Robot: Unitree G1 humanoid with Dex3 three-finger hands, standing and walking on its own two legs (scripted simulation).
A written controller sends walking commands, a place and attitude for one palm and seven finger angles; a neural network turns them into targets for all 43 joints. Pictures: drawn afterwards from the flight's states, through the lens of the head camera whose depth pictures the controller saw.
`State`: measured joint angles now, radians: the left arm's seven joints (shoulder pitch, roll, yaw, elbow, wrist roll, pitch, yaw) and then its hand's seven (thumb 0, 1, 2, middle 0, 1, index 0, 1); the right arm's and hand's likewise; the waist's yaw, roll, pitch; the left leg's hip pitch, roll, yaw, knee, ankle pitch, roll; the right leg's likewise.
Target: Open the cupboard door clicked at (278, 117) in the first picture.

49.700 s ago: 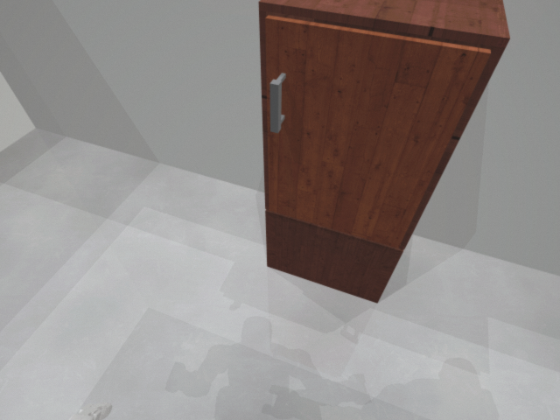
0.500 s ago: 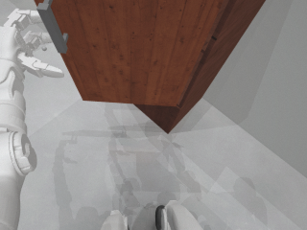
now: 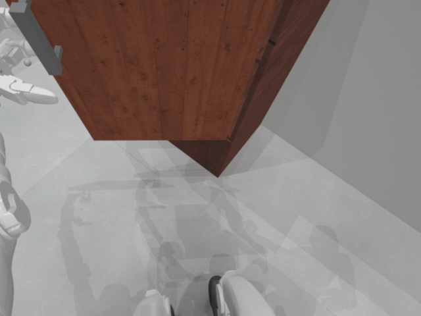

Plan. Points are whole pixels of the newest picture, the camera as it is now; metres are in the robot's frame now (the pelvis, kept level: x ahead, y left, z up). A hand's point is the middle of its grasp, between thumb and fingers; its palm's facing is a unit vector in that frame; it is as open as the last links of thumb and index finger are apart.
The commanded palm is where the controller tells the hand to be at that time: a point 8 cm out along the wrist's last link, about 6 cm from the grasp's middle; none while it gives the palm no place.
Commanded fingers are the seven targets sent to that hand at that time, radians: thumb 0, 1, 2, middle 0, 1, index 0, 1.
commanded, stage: move the hooked fingers beside the handle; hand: left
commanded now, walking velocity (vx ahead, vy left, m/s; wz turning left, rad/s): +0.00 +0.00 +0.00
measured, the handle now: (42, 34) +0.59 +0.22 +0.10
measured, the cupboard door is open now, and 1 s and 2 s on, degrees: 41 41 41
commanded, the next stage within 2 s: slide the fingers in behind the handle in 1.58 s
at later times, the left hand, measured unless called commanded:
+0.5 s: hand (4, 62) +0.53 +0.26 +0.10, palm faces -0.02 -1.00 -0.02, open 14.0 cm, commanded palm +0.52 +0.31 +0.10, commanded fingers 0.00 -0.50 0.30 -0.30 -1.20 -0.30 -1.20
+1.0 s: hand out of the picture +0.55 +0.28 +0.10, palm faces -0.04 -1.00 -0.01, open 14.0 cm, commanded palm +0.54 +0.31 +0.10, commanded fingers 0.00 -0.50 0.30 -0.30 -1.20 -0.30 -1.20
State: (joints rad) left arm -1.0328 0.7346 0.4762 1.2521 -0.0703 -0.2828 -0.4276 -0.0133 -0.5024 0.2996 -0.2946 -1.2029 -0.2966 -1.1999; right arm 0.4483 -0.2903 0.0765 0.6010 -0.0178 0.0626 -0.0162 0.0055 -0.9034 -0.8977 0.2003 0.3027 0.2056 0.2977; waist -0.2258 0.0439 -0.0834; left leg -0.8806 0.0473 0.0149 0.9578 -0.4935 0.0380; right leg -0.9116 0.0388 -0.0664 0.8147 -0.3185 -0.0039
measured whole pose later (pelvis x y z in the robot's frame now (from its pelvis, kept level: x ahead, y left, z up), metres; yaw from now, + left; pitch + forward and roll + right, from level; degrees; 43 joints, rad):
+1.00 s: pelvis +0.00 +0.01 -0.01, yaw +0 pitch +27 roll -6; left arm -1.14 0.90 0.50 1.31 -0.05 -0.23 -0.53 -0.01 -0.50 0.30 -0.29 -1.20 -0.30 -1.20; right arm 0.46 -0.30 0.10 0.59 -0.02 0.09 -0.04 0.00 -0.90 -0.90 0.20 0.30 0.21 0.30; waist -0.26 0.05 -0.08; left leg -0.97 0.05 -0.01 1.01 -0.51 0.04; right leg -0.98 0.04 -0.09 0.83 -0.32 0.00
